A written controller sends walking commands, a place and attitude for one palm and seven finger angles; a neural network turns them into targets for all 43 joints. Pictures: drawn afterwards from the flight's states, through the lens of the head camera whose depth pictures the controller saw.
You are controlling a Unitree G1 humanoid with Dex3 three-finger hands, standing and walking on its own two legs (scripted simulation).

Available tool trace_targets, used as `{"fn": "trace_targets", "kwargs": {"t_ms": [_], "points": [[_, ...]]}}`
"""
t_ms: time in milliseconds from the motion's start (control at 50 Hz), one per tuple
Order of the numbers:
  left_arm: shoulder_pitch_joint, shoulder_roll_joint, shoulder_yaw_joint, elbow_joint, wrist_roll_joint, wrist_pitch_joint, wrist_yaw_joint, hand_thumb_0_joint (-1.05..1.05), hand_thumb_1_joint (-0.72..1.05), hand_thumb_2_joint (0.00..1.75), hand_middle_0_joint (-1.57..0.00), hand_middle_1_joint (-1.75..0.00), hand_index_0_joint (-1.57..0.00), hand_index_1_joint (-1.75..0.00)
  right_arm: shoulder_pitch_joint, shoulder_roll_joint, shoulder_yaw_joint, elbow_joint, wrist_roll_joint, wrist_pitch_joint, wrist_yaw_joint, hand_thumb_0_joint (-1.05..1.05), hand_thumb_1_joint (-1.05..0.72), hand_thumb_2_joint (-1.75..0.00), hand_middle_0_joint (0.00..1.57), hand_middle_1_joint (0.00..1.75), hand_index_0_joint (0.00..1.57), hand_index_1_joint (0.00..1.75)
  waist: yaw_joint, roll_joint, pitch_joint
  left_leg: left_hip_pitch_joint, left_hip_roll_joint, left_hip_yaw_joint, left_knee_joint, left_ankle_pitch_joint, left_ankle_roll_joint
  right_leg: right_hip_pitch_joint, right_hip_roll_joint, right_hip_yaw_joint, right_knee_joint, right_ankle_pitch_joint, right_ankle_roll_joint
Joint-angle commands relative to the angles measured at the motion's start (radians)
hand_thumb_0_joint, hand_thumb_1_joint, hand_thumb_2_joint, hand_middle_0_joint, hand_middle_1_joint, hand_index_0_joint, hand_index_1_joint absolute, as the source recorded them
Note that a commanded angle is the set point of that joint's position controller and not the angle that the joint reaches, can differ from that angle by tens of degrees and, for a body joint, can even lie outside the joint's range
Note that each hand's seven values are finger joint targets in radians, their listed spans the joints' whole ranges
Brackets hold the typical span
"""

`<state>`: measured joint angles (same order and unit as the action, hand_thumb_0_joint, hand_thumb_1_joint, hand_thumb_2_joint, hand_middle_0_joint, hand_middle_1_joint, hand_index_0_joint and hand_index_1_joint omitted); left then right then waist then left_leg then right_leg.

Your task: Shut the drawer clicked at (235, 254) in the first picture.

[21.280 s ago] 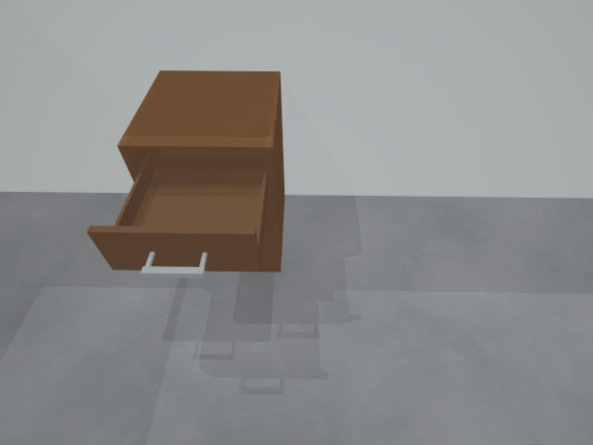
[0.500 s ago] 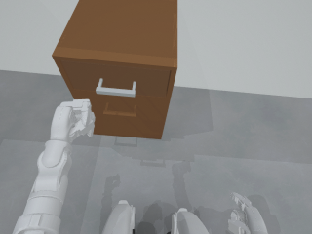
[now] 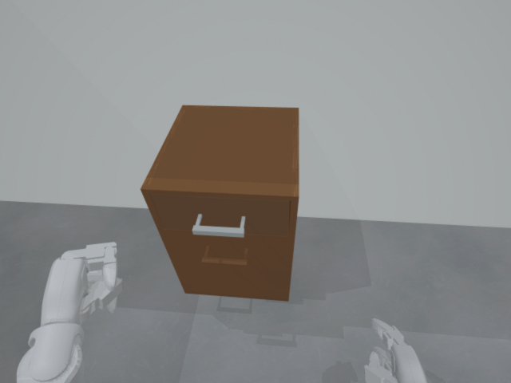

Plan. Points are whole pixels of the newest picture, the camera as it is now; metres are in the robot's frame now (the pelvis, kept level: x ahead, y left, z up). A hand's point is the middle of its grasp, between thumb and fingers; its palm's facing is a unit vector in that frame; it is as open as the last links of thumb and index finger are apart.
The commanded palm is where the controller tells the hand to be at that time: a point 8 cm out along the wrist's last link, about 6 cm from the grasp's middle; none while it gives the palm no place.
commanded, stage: draw the hand back to the body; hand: left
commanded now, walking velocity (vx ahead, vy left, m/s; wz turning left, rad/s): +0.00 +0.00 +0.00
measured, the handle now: (219, 225) +0.58 +0.15 -0.22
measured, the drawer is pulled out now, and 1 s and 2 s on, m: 0.00 0.00 0.00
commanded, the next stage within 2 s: step back with the hand held close in 0.40 s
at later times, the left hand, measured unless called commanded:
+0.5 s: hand (76, 305) +0.18 +0.21 +0.16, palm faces +0.39 -0.84 -0.38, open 3.3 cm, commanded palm +0.13 +0.25 +0.19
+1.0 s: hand (35, 322) +0.15 +0.23 +0.17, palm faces +0.28 -0.81 -0.51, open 3.3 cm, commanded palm +0.09 +0.28 +0.19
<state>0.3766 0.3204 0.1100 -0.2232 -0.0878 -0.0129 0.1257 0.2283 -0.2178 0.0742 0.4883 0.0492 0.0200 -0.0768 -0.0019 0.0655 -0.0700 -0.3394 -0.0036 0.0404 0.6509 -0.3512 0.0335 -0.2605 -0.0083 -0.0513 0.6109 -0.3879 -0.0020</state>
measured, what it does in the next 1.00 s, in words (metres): stands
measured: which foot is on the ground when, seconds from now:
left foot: down 0.00-1.00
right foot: down 0.00-1.00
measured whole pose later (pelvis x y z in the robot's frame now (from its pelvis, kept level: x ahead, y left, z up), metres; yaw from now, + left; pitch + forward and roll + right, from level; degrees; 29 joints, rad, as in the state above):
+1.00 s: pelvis -0.04 +0.00 +0.01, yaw +0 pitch +1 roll -1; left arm 0.67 0.44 0.37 -0.60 -0.07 -0.20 0.13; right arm 0.19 -0.23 -0.02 0.54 0.01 -0.01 -0.07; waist 0.00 0.01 0.04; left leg -0.32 0.00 0.04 0.50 -0.20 0.03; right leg -0.25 0.00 -0.05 0.48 -0.25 -0.01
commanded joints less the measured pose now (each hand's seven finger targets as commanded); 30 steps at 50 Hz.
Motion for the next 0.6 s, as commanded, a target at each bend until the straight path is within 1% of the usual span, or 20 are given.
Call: {"fn": "trace_targets", "kwargs": {"t_ms": [0,60,100,160,200,220,240,260,280,300,360,380,420,440,460,480,500,520,540,580], "points": [[-0.024,0.225,0.221,-0.334,-0.005,-0.068,0.009,0.00,0.90,0.90,-1.40,-1.60,-1.40,-1.60,-0.129,-0.113,-0.059,-0.142,-0.005,-0.088,-0.007,0.00,-0.90,-0.90,0.20,0.30,0.20,0.30,0.031,-0.020,-0.063,0.161,0.042,-0.073,-0.147,0.323,-0.012,0.036,-0.003,0.004,-0.133,0.351,-0.027],[0.021,0.208,0.234,-0.462,-0.006,-0.079,0.009,0.00,0.90,0.90,-1.40,-1.60,-1.40,-1.60,-0.125,-0.095,-0.058,-0.138,-0.007,-0.118,-0.001,0.00,-0.90,-0.90,0.20,0.30,0.20,0.30,0.034,0.068,-0.075,0.216,0.043,-0.067,-0.157,0.403,-0.015,0.063,-0.007,0.008,-0.142,0.393,-0.027],[0.058,0.218,0.259,-0.495,-0.006,-0.082,0.008,0.00,0.90,0.90,-1.40,-1.60,-1.40,-1.60,-0.125,-0.099,-0.059,-0.125,-0.011,-0.139,0.005,0.00,-0.90,-0.90,0.20,0.30,0.20,0.30,0.040,0.063,-0.065,0.230,0.042,-0.066,-0.160,0.423,-0.016,0.071,-0.002,0.009,-0.161,0.414,-0.025],[0.112,0.203,0.275,-0.548,-0.012,-0.094,0.006,0.00,0.90,0.90,-1.40,-1.60,-1.40,-1.60,-0.127,-0.097,-0.067,-0.119,-0.012,-0.161,0.009,0.00,-0.90,-0.90,0.20,0.30,0.20,0.30,0.041,0.025,-0.055,0.245,0.045,-0.058,-0.166,0.429,-0.011,0.085,-0.003,0.008,-0.166,0.433,-0.020],[0.149,0.223,0.320,-0.542,-0.013,-0.101,0.003,0.00,0.90,0.90,-1.40,-1.60,-1.40,-1.60,-0.140,-0.099,-0.073,-0.105,-0.012,-0.170,0.010,0.00,-0.90,-0.90,0.20,0.30,0.20,0.30,0.052,-0.010,-0.026,0.240,0.041,-0.053,-0.169,0.412,-0.010,0.081,0.003,0.010,-0.186,0.443,-0.021],[0.164,0.168,0.280,-0.464,-0.014,-0.094,-0.002,0.00,0.90,0.90,-1.40,-1.60,-1.40,-1.60,-0.138,-0.095,-0.073,-0.095,-0.013,-0.165,0.008,0.00,-0.90,-0.90,0.20,0.30,0.20,0.30,0.040,-0.037,0.026,0.222,0.041,-0.046,-0.175,0.365,-0.009,0.069,0.001,0.008,-0.186,0.420,-0.017],[0.153,0.151,0.272,-0.430,-0.014,-0.094,-0.005,0.00,0.90,0.90,-1.40,-1.60,-1.40,-1.60,-0.135,-0.103,-0.076,-0.089,-0.015,-0.158,0.010,0.00,-0.90,-0.90,0.20,0.30,0.20,0.30,0.037,-0.086,0.048,0.213,0.038,-0.045,-0.181,0.332,-0.005,0.055,0.002,0.007,-0.200,0.401,-0.014],[0.155,0.126,0.254,-0.381,-0.016,-0.086,-0.009,0.00,0.90,0.90,-1.40,-1.60,-1.40,-1.60,-0.140,-0.102,-0.081,-0.087,-0.012,-0.149,0.008,0.00,-0.90,-0.90,0.20,0.30,0.20,0.30,0.030,-0.103,0.093,0.200,0.040,-0.039,-0.182,0.294,-0.002,0.037,0.001,0.011,-0.210,0.375,-0.010],[0.130,0.130,0.260,-0.363,-0.013,-0.089,-0.011,0.00,0.90,0.90,-1.40,-1.60,-1.40,-1.60,-0.137,-0.114,-0.084,-0.081,-0.013,-0.141,0.006,0.00,-0.90,-0.90,0.20,0.30,0.20,0.30,0.028,-0.125,0.098,0.201,0.037,-0.041,-0.187,0.263,0.001,0.023,0.001,0.013,-0.223,0.340,-0.007],[0.120,0.121,0.252,-0.338,-0.012,-0.092,-0.014,0.00,0.90,0.90,-1.40,-1.60,-1.40,-1.60,-0.142,-0.112,-0.086,-0.077,-0.013,-0.138,0.003,0.00,-0.90,-0.90,0.20,0.30,0.20,0.30,0.027,-0.102,0.122,0.203,0.031,-0.037,-0.190,0.242,0.002,0.013,0.002,0.017,-0.242,0.317,-0.007],[0.084,0.157,0.263,-0.414,-0.010,-0.111,-0.010,0.00,0.90,0.90,-1.40,-1.60,-1.40,-1.60,-0.155,-0.109,-0.087,-0.097,-0.017,-0.141,-0.005,0.00,-0.90,-0.90,0.20,0.30,0.20,0.30,0.040,-0.071,0.045,0.225,0.026,-0.038,-0.192,0.233,0.009,0.059,-0.011,0.029,-0.227,0.308,-0.006],[0.075,0.199,0.298,-0.448,-0.006,-0.120,-0.007,0.00,0.90,0.90,-1.40,-1.60,-1.40,-1.60,-0.159,-0.110,-0.085,-0.096,-0.022,-0.149,-0.007,0.00,-0.90,-0.90,0.20,0.30,0.20,0.30,0.054,-0.065,-0.007,0.243,0.021,-0.035,-0.190,0.252,0.014,0.079,-0.015,0.036,-0.227,0.329,-0.007],[0.068,0.214,0.296,-0.531,-0.004,-0.131,0.001,0.00,0.90,0.90,-1.40,-1.60,-1.40,-1.60,-0.168,-0.099,-0.079,-0.102,-0.023,-0.168,-0.011,0.00,-0.90,-0.90,0.20,0.30,0.20,0.30,0.058,0.027,-0.047,0.256,0.020,-0.033,-0.186,0.265,0.009,0.109,-0.022,0.042,-0.216,0.345,-0.014],[0.079,0.230,0.310,-0.546,0.001,-0.136,0.006,0.00,0.90,0.90,-1.40,-1.60,-1.40,-1.60,-0.165,-0.099,-0.075,-0.098,-0.026,-0.181,-0.012,0.00,-0.90,-0.90,0.20,0.30,0.20,0.30,0.064,0.037,-0.063,0.262,0.016,-0.031,-0.184,0.285,0.010,0.114,-0.024,0.042,-0.218,0.368,-0.015],[0.093,0.214,0.295,-0.553,-0.003,-0.132,0.008,0.00,0.90,0.90,-1.40,-1.60,-1.40,-1.60,-0.170,-0.093,-0.072,-0.097,-0.025,-0.190,-0.013,0.00,-0.90,-0.90,0.20,0.30,0.20,0.30,0.062,0.048,-0.057,0.260,0.019,-0.030,-0.181,0.294,0.009,0.120,-0.025,0.043,-0.214,0.381,-0.015],[0.099,0.229,0.310,-0.549,0.001,-0.132,0.012,0.00,0.90,0.90,-1.40,-1.60,-1.40,-1.60,-0.166,-0.095,-0.071,-0.091,-0.027,-0.197,-0.013,0.00,-0.90,-0.90,0.20,0.30,0.20,0.30,0.065,0.026,-0.048,0.258,0.017,-0.028,-0.179,0.310,0.009,0.115,-0.023,0.043,-0.221,0.402,-0.015],[0.099,0.229,0.311,-0.527,0.002,-0.128,0.009,0.00,0.90,0.90,-1.40,-1.60,-1.40,-1.60,-0.171,-0.094,-0.072,-0.084,-0.026,-0.200,-0.014,0.00,-0.90,-0.90,0.20,0.30,0.20,0.30,0.061,0.015,-0.007,0.249,0.019,-0.029,-0.177,0.299,0.005,0.094,-0.020,0.048,-0.243,0.389,-0.015],[-0.060,0.356,0.454,-0.607,0.009,-0.179,0.020,0.00,0.90,0.90,-1.40,-1.60,-1.40,-1.60,-0.137,-0.125,-0.092,-0.096,-0.033,-0.172,-0.006,0.00,-0.90,-0.90,0.20,0.30,0.20,0.30,0.011,-0.036,0.098,0.166,0.035,-0.049,-0.136,0.217,0.017,0.007,-0.098,0.200,-0.316,0.452,-0.022],[0.036,0.271,0.401,-0.464,0.017,-0.193,0.015,0.00,0.90,0.90,-1.40,-1.60,-1.40,-1.60,-0.121,-0.100,-0.093,-0.060,-0.038,-0.156,-0.002,0.00,-0.90,-0.90,0.20,0.30,0.20,0.30,0.000,-0.089,0.124,0.154,0.031,-0.052,-0.106,0.200,0.012,-0.008,-0.133,0.194,-0.321,0.469,-0.033],[0.132,0.197,0.341,-0.361,0.024,-0.193,0.008,0.00,0.90,0.90,-1.40,-1.60,-1.40,-1.60,-0.130,-0.104,-0.102,-0.060,-0.036,-0.131,0.005,0.00,-0.90,-0.90,0.20,0.30,0.20,0.30,-0.005,-0.136,0.129,0.147,0.036,-0.049,-0.106,0.210,0.009,-0.012,-0.140,0.185,-0.315,0.498,-0.025]]}}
